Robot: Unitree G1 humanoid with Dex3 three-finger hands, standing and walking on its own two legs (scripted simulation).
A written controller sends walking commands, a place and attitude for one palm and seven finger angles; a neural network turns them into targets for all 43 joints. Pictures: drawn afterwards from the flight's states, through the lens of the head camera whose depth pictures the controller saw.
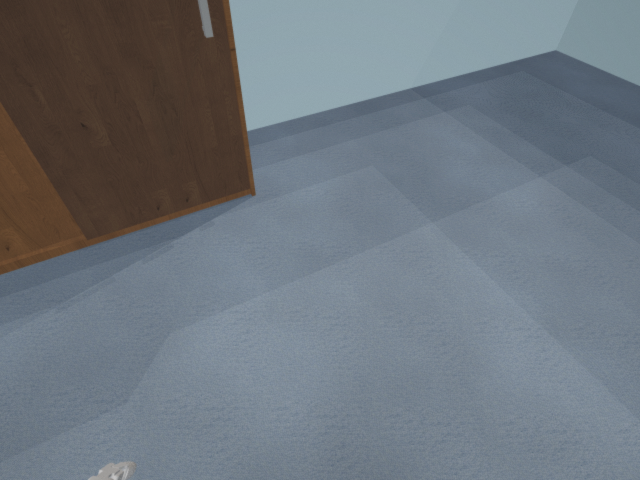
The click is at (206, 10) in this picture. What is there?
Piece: wardrobe's sliding door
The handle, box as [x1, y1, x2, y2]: [198, 0, 213, 37]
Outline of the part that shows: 198,0 204,35 206,37 213,36 206,0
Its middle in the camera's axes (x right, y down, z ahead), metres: -0.38 -0.76 +1.19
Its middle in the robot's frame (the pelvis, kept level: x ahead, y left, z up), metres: +1.39 +0.47 +0.12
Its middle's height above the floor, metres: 0.89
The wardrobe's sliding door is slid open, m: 0.00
